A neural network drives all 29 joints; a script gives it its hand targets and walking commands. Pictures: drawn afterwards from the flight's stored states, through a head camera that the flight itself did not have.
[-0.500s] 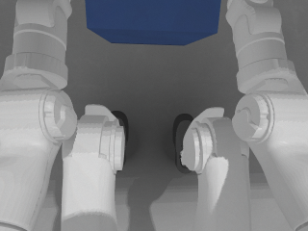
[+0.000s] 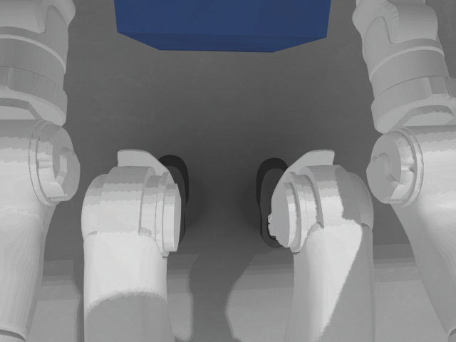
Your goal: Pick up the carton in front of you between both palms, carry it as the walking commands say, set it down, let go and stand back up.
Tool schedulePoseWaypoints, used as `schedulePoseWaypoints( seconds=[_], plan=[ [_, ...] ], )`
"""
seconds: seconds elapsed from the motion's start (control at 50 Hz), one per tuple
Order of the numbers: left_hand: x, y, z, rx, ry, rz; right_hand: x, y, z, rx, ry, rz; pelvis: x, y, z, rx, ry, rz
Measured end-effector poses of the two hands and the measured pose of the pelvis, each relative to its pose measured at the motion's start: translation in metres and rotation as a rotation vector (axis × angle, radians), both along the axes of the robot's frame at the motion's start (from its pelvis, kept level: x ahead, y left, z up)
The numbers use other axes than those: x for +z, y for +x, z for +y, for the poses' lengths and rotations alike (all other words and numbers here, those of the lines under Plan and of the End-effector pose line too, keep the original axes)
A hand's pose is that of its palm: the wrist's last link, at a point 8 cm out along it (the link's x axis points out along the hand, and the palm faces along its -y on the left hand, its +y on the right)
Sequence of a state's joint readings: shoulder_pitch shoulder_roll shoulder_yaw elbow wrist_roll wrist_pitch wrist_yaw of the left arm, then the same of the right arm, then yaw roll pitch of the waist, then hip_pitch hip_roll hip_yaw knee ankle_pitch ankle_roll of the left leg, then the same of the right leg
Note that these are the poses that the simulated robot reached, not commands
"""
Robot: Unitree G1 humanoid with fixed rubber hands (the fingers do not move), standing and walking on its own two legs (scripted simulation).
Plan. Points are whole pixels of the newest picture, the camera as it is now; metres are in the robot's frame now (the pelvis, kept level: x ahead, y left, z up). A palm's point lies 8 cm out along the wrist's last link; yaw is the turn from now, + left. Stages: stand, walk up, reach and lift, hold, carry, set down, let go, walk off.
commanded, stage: set down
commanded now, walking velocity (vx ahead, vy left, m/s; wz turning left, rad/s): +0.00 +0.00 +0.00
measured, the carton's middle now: out of the picture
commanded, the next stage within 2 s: let go in 1.10 s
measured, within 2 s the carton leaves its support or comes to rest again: neither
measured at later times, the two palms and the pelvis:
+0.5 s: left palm out of the picture +0.56 +0.22 -0.02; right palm out of the picture +0.57 -0.16 -0.02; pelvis +0.01 +0.00 +0.09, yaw +1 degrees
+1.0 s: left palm out of the picture +0.56 +0.23 +0.13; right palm out of the picture +0.57 -0.17 +0.13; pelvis +0.03 +0.00 +0.22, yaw +1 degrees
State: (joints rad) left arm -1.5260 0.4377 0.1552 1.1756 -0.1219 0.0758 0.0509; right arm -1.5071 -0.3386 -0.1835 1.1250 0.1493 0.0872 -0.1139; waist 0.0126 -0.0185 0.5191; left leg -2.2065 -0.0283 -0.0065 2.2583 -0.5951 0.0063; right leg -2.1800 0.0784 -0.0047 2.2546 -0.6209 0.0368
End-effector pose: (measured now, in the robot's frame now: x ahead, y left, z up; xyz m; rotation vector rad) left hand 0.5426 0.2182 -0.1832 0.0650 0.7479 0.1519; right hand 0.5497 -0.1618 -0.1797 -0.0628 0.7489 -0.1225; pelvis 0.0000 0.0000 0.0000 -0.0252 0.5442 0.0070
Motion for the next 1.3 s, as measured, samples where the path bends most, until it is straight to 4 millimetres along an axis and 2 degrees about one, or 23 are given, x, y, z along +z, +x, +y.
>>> schedulePoseWaypoints(
  seconds=[0.12, 0.24, 0.44, 0.68, 1.06, 1.2, 1.3],
  plan=[
    [0.024, 0.016, 0.006, 0.009, -0.002, -0.057, 0.019, 0.013, -0.001, -0.004, 0.005, -0.054, 0.001, 0.003, 0.001, 0.003, -0.002, 0.031],
    [0.066, 0.024, -0.001, 0.003, -0.012, -0.114, 0.062, 0.019, 0.006, 0.001, 0.009, -0.111, 0.017, 0.005, 0.000, 0.005, -0.003, 0.070],
    [0.146, 0.018, 0.003, 0.023, -0.006, -0.099, 0.141, 0.016, 0.006, -0.009, 0.003, -0.101, 0.074, 0.007, 0.000, 0.010, -0.002, 0.188],
    [0.209, 0.023, 0.008, 0.008, -0.004, -0.119, 0.205, 0.019, 0.000, -0.018, -0.002, -0.122, 0.128, 0.011, 0.001, 0.010, -0.006, 0.262],
    [0.330, 0.021, 0.014, -0.011, -0.009, -0.121, 0.325, 0.016, -0.005, -0.007, 0.003, -0.126, 0.240, 0.031, 0.002, 0.016, -0.002, 0.283],
    [0.360, 0.016, 0.013, -0.028, 0.009, -0.103, 0.355, 0.010, -0.007, 0.016, -0.017, -0.110, 0.275, 0.039, 0.003, 0.017, 0.001, 0.270],
    [0.373, -0.008, 0.016, -0.055, 0.060, -0.055, 0.368, -0.013, -0.012, 0.067, -0.068, -0.064, 0.300, 0.050, 0.003, 0.019, 0.005, 0.239]
  ],
)
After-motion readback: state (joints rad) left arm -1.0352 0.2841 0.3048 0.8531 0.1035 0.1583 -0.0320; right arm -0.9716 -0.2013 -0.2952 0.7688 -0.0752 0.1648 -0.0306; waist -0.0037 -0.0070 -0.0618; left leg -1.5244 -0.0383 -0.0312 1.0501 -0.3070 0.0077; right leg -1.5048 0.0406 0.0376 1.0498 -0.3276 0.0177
